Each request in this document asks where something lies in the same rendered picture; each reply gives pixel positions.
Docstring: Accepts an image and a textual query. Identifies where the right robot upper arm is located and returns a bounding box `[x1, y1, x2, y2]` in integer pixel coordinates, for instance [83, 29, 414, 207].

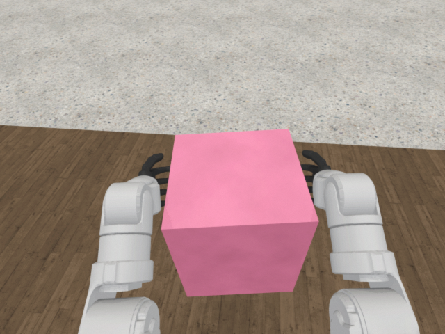
[329, 287, 419, 334]

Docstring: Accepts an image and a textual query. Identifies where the robot right hand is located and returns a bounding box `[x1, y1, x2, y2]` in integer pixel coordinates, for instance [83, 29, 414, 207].
[301, 150, 331, 204]

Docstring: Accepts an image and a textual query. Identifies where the robot right forearm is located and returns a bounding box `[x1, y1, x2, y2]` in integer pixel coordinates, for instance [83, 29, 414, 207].
[313, 170, 420, 334]

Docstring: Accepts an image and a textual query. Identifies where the robot left hand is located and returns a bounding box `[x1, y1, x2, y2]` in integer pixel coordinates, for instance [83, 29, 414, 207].
[138, 153, 170, 207]

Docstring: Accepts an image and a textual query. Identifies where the left robot upper arm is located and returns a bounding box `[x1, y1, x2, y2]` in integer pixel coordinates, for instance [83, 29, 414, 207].
[79, 297, 161, 334]

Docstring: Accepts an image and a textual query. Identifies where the carton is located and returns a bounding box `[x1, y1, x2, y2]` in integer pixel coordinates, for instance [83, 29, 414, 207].
[161, 129, 319, 296]

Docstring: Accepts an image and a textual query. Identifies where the robot left forearm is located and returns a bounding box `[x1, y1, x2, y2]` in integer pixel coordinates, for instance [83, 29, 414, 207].
[78, 175, 161, 334]

